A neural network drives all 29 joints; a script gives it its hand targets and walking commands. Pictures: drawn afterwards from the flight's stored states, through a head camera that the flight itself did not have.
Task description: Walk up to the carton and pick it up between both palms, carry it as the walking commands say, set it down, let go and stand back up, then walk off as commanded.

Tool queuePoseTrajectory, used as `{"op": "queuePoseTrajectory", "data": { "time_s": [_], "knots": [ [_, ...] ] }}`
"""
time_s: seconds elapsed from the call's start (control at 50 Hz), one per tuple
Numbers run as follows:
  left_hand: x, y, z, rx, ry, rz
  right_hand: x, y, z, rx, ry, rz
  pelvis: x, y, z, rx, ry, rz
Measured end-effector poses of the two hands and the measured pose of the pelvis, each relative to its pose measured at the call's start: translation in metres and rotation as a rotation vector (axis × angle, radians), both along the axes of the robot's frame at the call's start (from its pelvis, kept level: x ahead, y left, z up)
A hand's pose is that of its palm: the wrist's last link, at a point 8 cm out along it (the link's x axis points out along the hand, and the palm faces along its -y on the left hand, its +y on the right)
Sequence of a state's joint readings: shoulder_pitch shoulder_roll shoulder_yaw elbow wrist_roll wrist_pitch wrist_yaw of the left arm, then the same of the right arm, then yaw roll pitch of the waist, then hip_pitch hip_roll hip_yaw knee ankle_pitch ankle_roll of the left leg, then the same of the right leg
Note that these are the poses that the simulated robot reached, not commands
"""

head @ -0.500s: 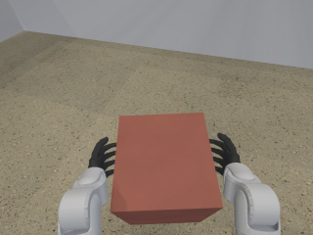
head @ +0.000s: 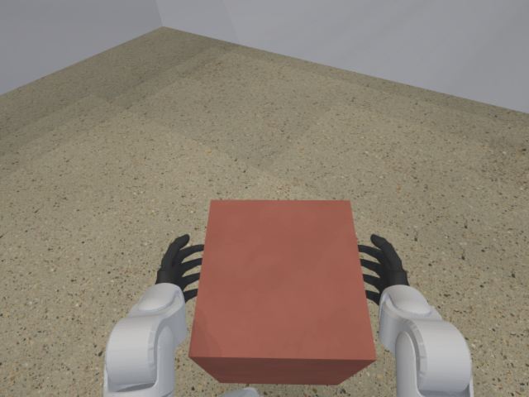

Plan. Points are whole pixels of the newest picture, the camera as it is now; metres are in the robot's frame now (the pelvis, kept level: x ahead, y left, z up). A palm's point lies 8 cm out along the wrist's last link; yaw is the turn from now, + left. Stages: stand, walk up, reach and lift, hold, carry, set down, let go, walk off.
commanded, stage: carry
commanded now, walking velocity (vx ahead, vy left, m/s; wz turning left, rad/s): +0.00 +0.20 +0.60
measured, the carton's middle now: (279, 299) +0.27 +0.00 +0.00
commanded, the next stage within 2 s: none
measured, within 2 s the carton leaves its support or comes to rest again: neither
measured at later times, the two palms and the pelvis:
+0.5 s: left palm out of the picture +0.14 +0.40 +0.07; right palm (181, 304) +0.23 +0.13 +0.08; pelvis -0.05 +0.18 +0.00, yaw +17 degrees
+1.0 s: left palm out of the picture +0.05 +0.45 +0.10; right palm (109, 368) +0.14 +0.18 +0.12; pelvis -0.12 +0.23 +0.00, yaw +21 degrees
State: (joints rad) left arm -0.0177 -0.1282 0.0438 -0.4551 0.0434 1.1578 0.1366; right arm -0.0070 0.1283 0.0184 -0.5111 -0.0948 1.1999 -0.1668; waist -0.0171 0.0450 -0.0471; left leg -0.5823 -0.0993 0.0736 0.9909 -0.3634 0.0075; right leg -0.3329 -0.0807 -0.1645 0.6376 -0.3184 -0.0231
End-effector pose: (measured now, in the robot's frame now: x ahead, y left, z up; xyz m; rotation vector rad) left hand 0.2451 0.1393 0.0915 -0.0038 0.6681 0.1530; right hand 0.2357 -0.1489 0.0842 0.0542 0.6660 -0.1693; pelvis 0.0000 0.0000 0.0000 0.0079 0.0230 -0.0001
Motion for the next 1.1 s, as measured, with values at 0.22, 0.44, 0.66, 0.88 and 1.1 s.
{"op": "queuePoseTrajectory", "data": {
  "time_s": [0.22, 0.44, 0.66, 0.88, 1.1],
  "knots": [
    [-0.035, 0.118, 0.012, -0.006, -0.036, 0.16, 0.017, 0.121, 0.023, -0.007, -0.039, 0.162, -0.013, 0.081, 0.003, 0.042, 0.017, 0.165],
    [-0.099, 0.242, -0.03, -0.084, 0.066, 0.354, 0.003, 0.257, -0.009, -0.08, 0.067, 0.352, -0.042, 0.161, -0.005, -0.008, 0.032, 0.271],
    [-0.125, 0.284, 0.01, 0.001, -0.014, 0.344, -0.027, 0.298, 0.01, 0.009, -0.014, 0.338, -0.071, 0.208, 0.007, -0.02, 0.043, 0.305],
    [-0.179, 0.292, 0.025, -0.03, -0.04, 0.364, -0.074, 0.308, 0.039, -0.034, -0.043, 0.362, -0.106, 0.214, 0.014, -0.019, -0.007, 0.322],
    [-0.222, 0.319, 0.007, -0.042, 0.031, 0.395, -0.109, 0.338, 0.021, -0.052, 0.027, 0.396, -0.148, 0.233, 0.006, -0.02, 0.0, 0.336]
  ]
}}
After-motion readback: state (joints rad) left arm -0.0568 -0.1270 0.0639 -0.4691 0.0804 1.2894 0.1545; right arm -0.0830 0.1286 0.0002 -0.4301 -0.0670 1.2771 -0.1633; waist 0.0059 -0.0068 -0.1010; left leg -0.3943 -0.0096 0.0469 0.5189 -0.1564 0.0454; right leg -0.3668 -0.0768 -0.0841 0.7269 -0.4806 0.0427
